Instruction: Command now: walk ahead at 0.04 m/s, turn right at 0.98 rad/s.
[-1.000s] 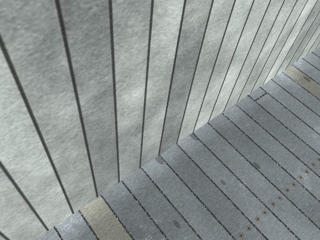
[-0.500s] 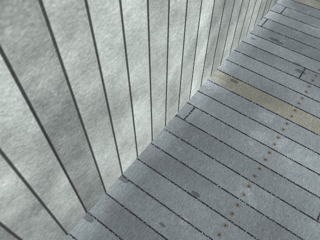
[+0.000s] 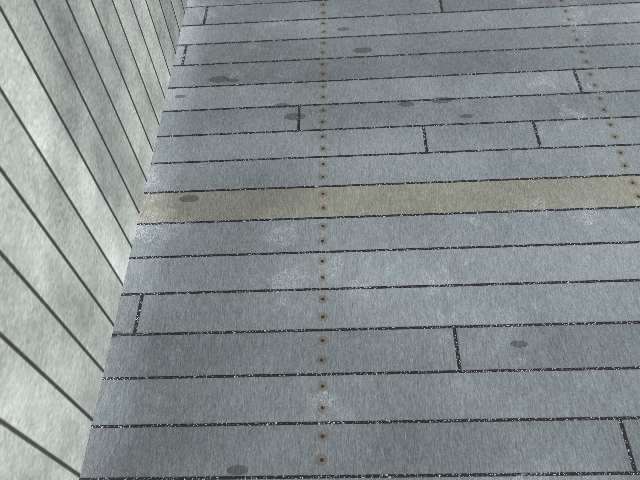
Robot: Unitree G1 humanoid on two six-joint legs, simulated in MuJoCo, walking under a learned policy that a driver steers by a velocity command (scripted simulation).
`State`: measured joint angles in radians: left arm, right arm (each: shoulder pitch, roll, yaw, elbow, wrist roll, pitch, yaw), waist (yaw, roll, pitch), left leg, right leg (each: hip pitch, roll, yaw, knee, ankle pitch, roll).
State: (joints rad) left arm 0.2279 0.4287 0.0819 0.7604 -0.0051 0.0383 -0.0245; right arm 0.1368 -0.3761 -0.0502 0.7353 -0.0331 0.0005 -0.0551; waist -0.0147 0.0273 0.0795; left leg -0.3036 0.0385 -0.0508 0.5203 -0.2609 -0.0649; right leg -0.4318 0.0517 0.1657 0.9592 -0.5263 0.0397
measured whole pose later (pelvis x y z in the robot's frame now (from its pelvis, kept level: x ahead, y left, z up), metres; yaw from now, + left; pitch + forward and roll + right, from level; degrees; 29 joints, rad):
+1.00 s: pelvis +0.03 -0.01 +0.02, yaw +20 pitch +3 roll +2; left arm 0.36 0.33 0.02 0.82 0.02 -0.06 0.00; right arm 0.09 -0.30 -0.06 0.68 -0.05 0.06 0.06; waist 0.10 0.00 -0.06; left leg -0.50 -0.05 -0.12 0.93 -0.20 -0.06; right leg -0.14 0.00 0.05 0.34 -0.26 -0.05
